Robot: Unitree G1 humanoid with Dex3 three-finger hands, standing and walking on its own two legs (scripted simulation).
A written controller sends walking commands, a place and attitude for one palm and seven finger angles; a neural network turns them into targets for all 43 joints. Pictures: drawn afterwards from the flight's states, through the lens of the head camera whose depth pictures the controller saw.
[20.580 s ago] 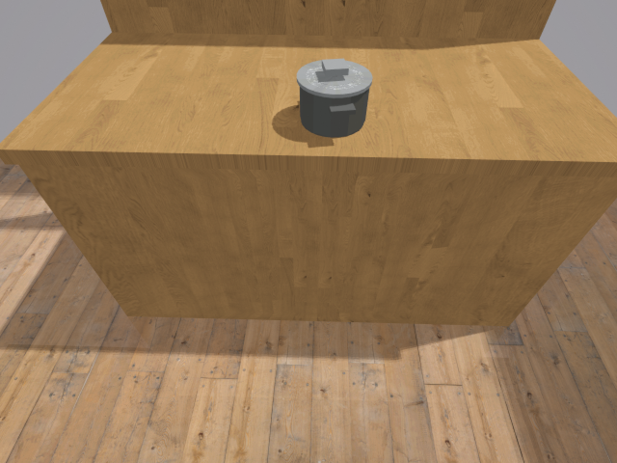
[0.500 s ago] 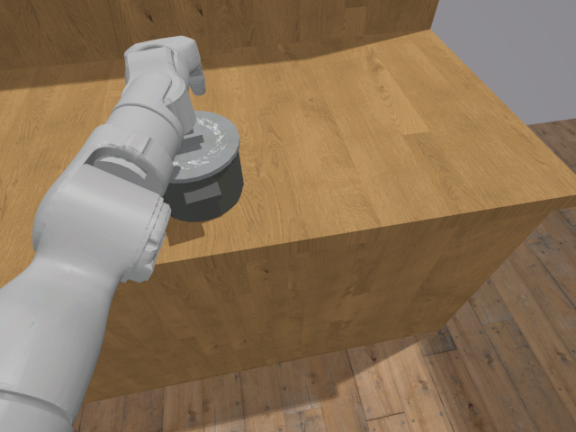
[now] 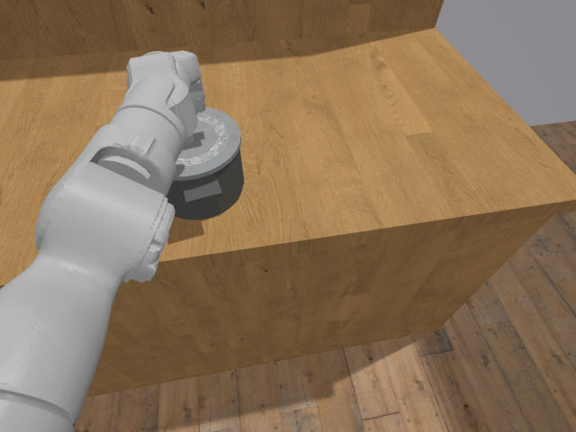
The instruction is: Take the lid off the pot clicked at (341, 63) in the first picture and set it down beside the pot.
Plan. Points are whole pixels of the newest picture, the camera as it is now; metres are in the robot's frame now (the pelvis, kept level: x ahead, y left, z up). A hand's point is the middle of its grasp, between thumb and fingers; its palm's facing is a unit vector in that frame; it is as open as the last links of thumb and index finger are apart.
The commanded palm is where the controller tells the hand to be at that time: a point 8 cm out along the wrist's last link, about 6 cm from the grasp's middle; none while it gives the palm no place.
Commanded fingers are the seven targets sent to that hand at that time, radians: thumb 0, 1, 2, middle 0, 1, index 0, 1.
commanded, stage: lower the open fingers around the knob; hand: left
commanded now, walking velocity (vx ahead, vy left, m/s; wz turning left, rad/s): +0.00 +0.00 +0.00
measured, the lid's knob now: (184, 128) +0.54 +0.09 +0.13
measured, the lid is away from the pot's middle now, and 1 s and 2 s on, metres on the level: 0.00 0.00 0.01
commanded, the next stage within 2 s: close the fingers and squeeze the knob in 0.62 s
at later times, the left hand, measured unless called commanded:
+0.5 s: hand (180, 127) +0.51 +0.09 +0.16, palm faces -0.40 -0.09 -0.91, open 10.4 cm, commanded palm +0.53 +0.09 +0.20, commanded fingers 0.00 -0.18 1.12 -0.62 -0.44 -0.62 -0.44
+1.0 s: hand (180, 129) +0.51 +0.09 +0.15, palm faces -0.40 -0.10 -0.91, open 10.0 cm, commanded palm +0.53 +0.09 +0.20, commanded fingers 0.00 0.05 0.92 -0.49 -0.97 -0.49 -0.97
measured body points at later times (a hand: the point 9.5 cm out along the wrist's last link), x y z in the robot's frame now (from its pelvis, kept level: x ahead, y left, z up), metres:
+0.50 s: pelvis +0.00 +0.00 +0.00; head +0.05 +0.00 +0.44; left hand +0.52 +0.09 +0.21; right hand -0.04 -0.26 -0.14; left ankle +0.04 +0.09 -0.73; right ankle -0.07 -0.10 -0.73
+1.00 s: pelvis -0.01 +0.01 -0.01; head +0.05 +0.00 +0.44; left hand +0.52 +0.09 +0.21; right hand -0.04 -0.26 -0.14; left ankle +0.04 +0.09 -0.73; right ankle -0.07 -0.10 -0.73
